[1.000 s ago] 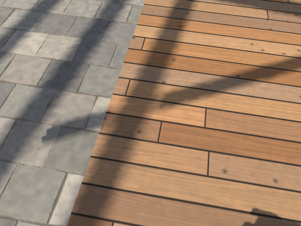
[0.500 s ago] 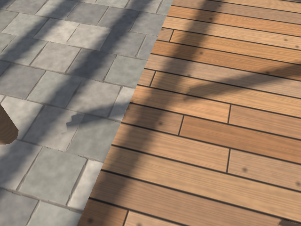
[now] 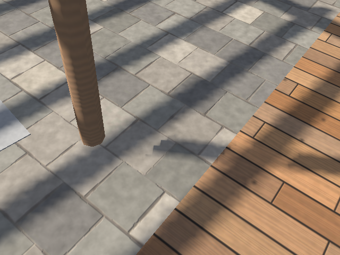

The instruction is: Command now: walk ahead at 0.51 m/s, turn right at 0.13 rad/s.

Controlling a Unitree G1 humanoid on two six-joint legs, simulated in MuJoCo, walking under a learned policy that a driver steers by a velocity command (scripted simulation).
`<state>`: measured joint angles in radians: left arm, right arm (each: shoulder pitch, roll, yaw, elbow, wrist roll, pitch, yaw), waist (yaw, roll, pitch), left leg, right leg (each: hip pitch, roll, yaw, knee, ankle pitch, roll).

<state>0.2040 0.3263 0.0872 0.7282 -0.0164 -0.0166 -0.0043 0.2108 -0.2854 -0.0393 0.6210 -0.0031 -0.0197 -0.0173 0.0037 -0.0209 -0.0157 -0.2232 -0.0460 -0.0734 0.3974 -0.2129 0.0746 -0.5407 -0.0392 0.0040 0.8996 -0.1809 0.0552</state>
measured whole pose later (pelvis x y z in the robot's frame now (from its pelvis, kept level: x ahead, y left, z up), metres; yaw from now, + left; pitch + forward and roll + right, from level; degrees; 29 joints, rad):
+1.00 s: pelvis +0.69 -0.35 -0.01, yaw -23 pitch +0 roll +2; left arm 0.07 0.26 -0.03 0.68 0.08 -0.08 -0.03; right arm 0.52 -0.31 -0.06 0.92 -0.01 -0.05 0.01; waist -0.07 -0.02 0.03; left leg -0.18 -0.18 -0.06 0.42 -0.23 0.13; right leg -0.56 -0.02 0.08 1.14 -0.31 -0.02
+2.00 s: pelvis +1.49 -0.53 -0.02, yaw +34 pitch +2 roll +0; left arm -0.01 0.29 0.04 0.55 0.00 -0.09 0.03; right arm 0.24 -0.32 -0.10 0.68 0.04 0.04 -0.05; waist -0.07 -0.04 0.05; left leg -0.24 -0.24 -0.29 0.62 -0.36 0.10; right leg -0.56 0.05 0.19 0.49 0.03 0.10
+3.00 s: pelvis +1.59 -0.50 -0.01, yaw +44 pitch -1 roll +0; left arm 0.19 0.22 0.04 0.82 0.01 0.00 0.04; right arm 0.23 -0.21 -0.03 0.86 0.00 -0.01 -0.02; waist 0.01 -0.01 0.03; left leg -0.17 -0.04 -0.05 0.54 -0.34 0.03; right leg -0.28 0.00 0.04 0.52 -0.22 0.02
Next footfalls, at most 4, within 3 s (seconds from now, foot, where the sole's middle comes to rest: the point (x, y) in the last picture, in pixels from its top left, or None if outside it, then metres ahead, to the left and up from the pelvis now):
0.34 right None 0.24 -0.21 -0.79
0.78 left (238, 204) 0.74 -0.31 -0.79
1.22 right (300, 155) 1.02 -0.66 -0.79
1.64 left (251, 94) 1.45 -0.48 -0.79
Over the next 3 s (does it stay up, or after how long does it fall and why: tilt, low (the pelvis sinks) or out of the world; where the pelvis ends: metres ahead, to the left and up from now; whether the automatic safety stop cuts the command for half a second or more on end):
stays up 1.59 -0.50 -0.01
